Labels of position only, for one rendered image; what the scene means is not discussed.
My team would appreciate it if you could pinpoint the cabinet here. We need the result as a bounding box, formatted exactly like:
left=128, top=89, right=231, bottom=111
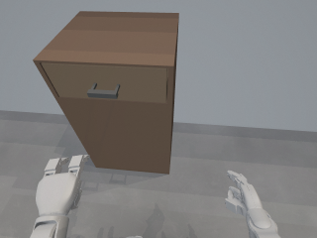
left=33, top=11, right=179, bottom=175

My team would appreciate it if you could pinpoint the right robot forearm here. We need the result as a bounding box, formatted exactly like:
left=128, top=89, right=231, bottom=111
left=246, top=207, right=281, bottom=238

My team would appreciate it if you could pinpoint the handle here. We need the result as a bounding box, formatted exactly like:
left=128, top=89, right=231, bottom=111
left=87, top=82, right=120, bottom=99

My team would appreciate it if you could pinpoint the left robot forearm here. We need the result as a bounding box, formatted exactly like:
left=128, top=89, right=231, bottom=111
left=30, top=213, right=69, bottom=238

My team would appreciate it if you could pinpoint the left robot hand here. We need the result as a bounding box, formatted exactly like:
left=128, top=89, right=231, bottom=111
left=36, top=155, right=90, bottom=216

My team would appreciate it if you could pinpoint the right robot hand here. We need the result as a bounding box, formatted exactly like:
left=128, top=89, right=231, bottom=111
left=225, top=171, right=264, bottom=217

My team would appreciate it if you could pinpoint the drawer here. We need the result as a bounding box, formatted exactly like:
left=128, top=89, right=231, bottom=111
left=41, top=62, right=168, bottom=103

